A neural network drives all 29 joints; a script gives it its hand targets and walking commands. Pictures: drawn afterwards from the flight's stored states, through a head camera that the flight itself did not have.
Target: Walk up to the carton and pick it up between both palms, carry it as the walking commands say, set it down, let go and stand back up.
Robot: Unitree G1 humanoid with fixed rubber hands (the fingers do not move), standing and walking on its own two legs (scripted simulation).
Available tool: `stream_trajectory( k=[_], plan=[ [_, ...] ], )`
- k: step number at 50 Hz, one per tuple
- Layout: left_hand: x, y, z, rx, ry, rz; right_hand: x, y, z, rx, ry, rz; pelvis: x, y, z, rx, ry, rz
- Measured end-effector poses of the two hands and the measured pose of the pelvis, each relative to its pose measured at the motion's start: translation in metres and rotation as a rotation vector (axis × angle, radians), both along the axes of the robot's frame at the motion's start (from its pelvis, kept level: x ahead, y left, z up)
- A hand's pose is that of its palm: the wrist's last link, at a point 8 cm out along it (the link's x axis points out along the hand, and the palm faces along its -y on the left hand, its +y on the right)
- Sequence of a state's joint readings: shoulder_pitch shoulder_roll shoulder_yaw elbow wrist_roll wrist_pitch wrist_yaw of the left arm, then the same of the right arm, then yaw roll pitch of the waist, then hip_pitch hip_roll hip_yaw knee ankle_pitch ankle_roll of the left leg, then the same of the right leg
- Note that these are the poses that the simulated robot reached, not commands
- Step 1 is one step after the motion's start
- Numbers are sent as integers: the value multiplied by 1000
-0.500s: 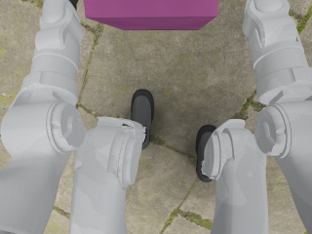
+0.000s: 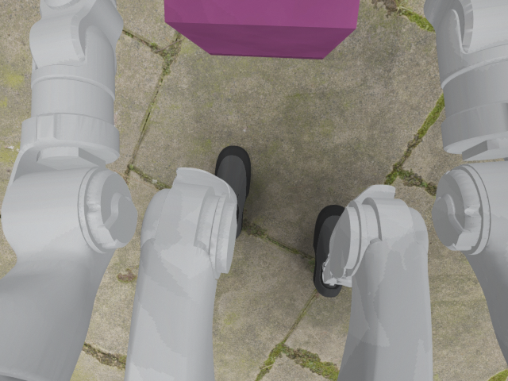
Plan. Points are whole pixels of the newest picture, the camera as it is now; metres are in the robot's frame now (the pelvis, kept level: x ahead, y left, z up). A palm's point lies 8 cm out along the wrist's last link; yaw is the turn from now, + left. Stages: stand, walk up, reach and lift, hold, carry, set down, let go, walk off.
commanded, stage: set down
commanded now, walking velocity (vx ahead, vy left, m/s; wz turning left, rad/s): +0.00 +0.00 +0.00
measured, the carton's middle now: out of the picture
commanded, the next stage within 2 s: let go in 0.98 s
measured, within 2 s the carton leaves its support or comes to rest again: neither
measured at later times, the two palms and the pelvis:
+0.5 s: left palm out of the picture +0.53 +0.26 +0.00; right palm out of the picture +0.61 -0.11 +0.02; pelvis +0.01 -0.01 +0.11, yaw +0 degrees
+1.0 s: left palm out of the picture +0.53 +0.27 +0.15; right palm out of the picture +0.61 -0.13 +0.15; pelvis +0.04 +0.00 +0.22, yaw +0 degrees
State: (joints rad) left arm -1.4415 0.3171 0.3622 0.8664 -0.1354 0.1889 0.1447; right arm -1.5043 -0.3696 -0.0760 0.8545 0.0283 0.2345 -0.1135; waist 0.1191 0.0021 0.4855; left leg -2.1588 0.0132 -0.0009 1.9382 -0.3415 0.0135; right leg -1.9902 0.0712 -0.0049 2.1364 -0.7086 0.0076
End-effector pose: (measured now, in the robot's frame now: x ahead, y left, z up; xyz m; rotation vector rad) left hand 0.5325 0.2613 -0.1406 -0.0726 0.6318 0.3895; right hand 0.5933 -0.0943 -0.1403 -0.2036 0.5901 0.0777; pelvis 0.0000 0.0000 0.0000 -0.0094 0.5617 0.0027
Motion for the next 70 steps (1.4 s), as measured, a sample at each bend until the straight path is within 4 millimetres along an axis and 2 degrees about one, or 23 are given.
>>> stream_trajectory(
  k=[9,14,17,26,31,42,45,49,53,57,59,64,70],
  plan=[
    [-1,-5,59,6,6,1,2,-4,56,-7,13,1,-5,-6,29,13,-50,0],
    [4,-11,85,4,25,-3,7,-11,83,-12,32,-11,0,-10,56,17,-30,0],
    [6,-11,102,12,15,-4,14,-12,106,-10,2,-17,4,-12,71,19,-22,0],
    [-4,1,149,23,10,-10,21,-12,161,-24,-5,-14,13,-11,118,9,-22,2],
    [-8,10,181,23,9,-6,16,-10,187,-33,17,2,16,-8,142,-1,-26,4],
    [-5,14,267,7,-34,-19,18,-11,270,-28,24,32,25,-2,193,-19,39,9],
    [-9,10,276,-7,21,-36,12,-18,274,-24,119,30,32,-2,205,-23,84,11],
    [0,5,293,28,-12,-79,17,-28,289,-5,98,7,41,-3,218,-24,126,12],
    [3,-1,284,34,26,-124,23,-37,293,-12,86,-19,51,-3,227,-24,154,13],
    [-16,-1,268,21,101,-150,8,-44,280,-32,124,-50,65,-3,238,-24,176,14],
    [-28,5,269,31,110,-152,-2,-46,283,-37,106,-62,71,-3,243,-23,171,14],
    [-55,7,289,57,129,-216,-42,-54,294,-32,121,-95,83,-3,259,-22,137,15],
    [-91,1,323,58,141,-271,-91,-81,333,-38,109,-140,88,-3,279,-18,30,18]
  ],
)
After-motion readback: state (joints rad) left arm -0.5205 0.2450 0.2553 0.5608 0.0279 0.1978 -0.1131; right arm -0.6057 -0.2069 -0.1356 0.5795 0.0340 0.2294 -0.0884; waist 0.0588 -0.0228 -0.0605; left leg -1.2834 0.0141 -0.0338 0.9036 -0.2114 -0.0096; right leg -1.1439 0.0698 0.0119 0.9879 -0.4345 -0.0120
